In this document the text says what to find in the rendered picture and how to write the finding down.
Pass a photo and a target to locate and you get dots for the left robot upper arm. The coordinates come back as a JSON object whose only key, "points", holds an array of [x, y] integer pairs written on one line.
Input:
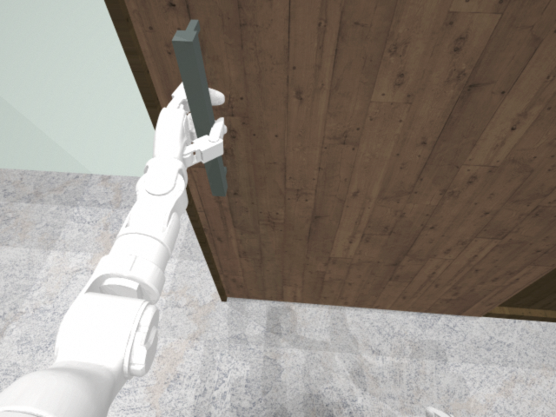
{"points": [[106, 340]]}

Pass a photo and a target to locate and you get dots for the handle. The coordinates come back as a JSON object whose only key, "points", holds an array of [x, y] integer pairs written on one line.
{"points": [[189, 58]]}

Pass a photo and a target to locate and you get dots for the wardrobe door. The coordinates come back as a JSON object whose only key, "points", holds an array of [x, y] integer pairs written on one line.
{"points": [[539, 295], [388, 154]]}

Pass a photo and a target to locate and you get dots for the left robot forearm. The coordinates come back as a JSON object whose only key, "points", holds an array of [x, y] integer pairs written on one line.
{"points": [[136, 263]]}

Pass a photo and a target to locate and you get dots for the robot left hand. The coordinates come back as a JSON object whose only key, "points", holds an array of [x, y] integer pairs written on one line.
{"points": [[175, 130]]}

